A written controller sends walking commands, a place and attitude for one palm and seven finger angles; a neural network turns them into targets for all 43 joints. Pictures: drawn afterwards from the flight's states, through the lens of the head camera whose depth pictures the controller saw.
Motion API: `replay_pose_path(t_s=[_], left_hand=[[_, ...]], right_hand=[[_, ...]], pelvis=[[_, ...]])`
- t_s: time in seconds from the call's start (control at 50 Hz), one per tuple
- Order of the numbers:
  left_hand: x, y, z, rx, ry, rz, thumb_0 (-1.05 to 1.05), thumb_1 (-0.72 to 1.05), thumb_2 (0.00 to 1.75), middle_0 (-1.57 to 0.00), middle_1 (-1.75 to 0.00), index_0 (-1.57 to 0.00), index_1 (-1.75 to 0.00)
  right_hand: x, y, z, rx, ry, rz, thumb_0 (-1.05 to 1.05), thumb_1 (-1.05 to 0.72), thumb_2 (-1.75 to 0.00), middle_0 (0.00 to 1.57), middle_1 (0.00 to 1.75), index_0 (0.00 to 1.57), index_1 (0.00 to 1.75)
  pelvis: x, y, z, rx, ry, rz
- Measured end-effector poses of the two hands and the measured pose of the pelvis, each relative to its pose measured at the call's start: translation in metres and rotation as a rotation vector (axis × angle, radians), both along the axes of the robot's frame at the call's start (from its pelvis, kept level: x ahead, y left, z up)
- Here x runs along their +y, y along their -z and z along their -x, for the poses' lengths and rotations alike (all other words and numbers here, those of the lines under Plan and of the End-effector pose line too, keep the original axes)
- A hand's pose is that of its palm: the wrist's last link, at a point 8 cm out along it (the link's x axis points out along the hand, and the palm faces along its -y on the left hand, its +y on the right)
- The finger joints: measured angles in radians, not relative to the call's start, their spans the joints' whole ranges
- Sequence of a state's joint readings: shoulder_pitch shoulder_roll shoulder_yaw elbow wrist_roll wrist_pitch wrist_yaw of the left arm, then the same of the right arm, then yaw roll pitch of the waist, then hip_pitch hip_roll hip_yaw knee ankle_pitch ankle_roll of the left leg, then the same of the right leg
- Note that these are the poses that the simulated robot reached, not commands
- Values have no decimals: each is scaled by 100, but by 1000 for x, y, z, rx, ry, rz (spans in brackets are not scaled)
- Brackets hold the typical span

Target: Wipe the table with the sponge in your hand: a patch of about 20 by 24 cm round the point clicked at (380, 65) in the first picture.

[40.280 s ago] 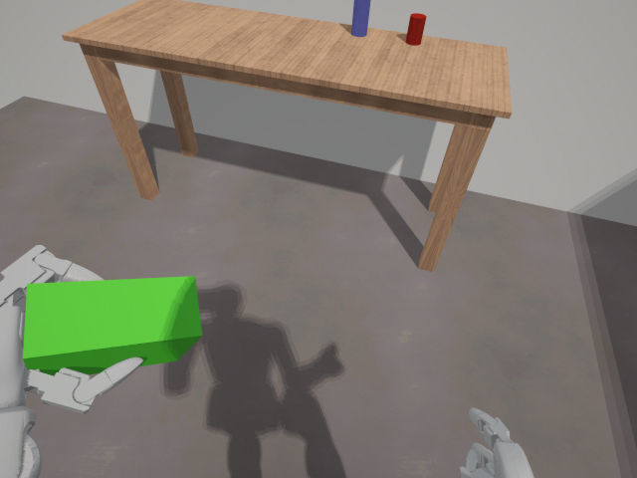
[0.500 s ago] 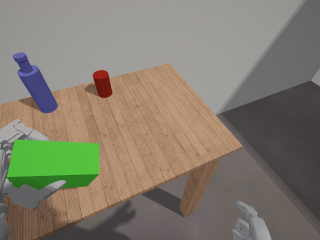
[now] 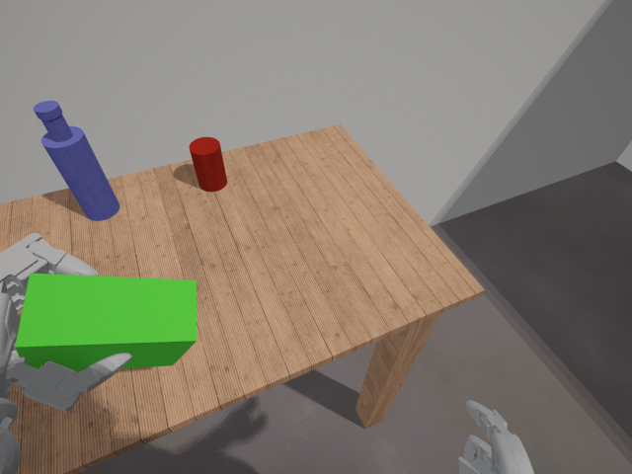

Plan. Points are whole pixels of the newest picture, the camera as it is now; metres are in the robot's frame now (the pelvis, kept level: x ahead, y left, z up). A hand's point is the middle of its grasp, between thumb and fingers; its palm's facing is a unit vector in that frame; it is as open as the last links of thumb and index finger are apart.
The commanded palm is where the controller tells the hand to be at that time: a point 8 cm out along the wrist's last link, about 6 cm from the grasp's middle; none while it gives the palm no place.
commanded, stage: shuffle to correct the standing spot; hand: left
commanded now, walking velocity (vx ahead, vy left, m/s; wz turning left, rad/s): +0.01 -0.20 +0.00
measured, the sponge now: (138, 326) +0.23 +0.19 +0.13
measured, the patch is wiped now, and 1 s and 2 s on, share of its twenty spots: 0.00 0.00 0.00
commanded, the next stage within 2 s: come to a stop and stand still in 0.32 s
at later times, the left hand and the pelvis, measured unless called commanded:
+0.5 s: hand (56, 296) +0.23 +0.25 +0.18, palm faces +0.32 -0.81 -0.49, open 10.1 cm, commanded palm +0.16 +0.28 +0.18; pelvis +0.00 +0.00 +0.00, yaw +0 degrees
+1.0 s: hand out of the picture +0.20 +0.30 +0.18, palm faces +0.42 -0.85 -0.32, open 10.1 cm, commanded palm +0.14 +0.32 +0.18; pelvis -0.03 +0.05 +0.01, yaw -3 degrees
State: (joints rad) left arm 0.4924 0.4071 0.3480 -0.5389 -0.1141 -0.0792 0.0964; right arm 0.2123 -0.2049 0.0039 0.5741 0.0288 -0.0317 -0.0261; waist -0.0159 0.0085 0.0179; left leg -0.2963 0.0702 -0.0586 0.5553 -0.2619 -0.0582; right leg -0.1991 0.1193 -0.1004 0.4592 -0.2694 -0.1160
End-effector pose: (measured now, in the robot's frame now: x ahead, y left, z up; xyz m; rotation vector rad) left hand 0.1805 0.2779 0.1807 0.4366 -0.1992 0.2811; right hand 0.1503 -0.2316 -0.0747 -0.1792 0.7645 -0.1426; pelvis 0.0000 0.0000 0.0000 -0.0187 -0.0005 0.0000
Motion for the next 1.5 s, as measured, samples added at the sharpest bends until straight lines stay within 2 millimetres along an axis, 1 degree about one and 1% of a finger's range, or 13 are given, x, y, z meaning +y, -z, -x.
replay_pose_path(t_s=[0.12,0.3,0.46,0.54,0.6,0.7,0.74,0.78,0.86,0.98,1.2,1.34,1.5], left_hand=[[0,-5,-3,-9,2,-16,-1,-50,104,-73,-134,-75,-133],[-1,5,-6,22,9,8,-1,-50,104,-73,-134,-75,-133],[-1,-6,-7,-11,9,-22,-1,-50,104,-73,-134,-75,-133],[31,-33,-22,-113,-23,-181,-1,-50,104,-74,-134,-75,-133],[44,-27,-25,-115,-79,-145,-1,-50,104,-73,-134,-75,-133],[3,3,-8,-14,40,-75,-1,-50,104,-73,-135,-74,-134],[-9,11,2,18,98,-54,-1,-50,104,-73,-135,-74,-134],[-8,13,10,21,116,-41,-1,-50,104,-73,-134,-75,-133],[20,1,18,-49,44,-53,-1,-50,104,-74,-134,-75,-133],[60,-10,18,-168,-64,-8,-1,-50,104,-74,-134,-75,-133],[73,6,28,-88,30,6,-1,-50,104,-73,-134,-75,-133],[97,1,28,-108,-20,-16,-1,-50,104,-73,-134,-75,-133],[92,-2,16,-104,24,-16,-1,-50,104,-73,-134,-74,-133]], right_hand=[[0,-1,-4,-11,-1,-7,1,-90,-90,20,30,20,30],[-1,0,-4,-7,12,-5,1,-90,-90,20,30,20,30],[0,-1,-7,-8,3,-8,1,-90,-90,20,30,20,30],[-1,-2,1,2,-40,19,1,-90,-90,20,30,20,30],[-6,-5,8,-30,-29,20,1,-90,-90,20,30,21,30],[-9,5,21,-76,16,-5,1,-90,-90,20,30,21,30],[-5,7,27,-62,33,-5,1,-91,-90,20,30,20,30],[2,4,34,-35,39,0,1,-91,-90,19,30,20,30],[20,-5,42,-17,15,21,1,-91,-90,19,30,20,30],[46,-9,40,-41,-19,28,1,-90,-90,20,30,20,30],[86,-31,27,-124,-56,33,1,-90,-90,20,30,21,30],[99,-26,28,-87,-85,40,1,-90,-90,20,30,21,30],[106,-18,28,-54,-71,19,1,-90,-90,20,30,21,30]], pelvis=[[0,-1,0,3,3,3],[1,1,-3,4,7,0],[0,-1,-3,4,4,2],[-5,-3,6,4,13,-12],[1,-2,13,6,43,-22],[14,6,20,-15,49,-32],[16,6,21,-21,42,-25],[17,2,23,-18,43,-27],[23,-4,25,-4,57,-33],[44,-6,32,-20,50,-14],[74,-10,38,-19,44,-1],[86,-10,36,-15,36,4],[94,-10,31,-13,38,3]])
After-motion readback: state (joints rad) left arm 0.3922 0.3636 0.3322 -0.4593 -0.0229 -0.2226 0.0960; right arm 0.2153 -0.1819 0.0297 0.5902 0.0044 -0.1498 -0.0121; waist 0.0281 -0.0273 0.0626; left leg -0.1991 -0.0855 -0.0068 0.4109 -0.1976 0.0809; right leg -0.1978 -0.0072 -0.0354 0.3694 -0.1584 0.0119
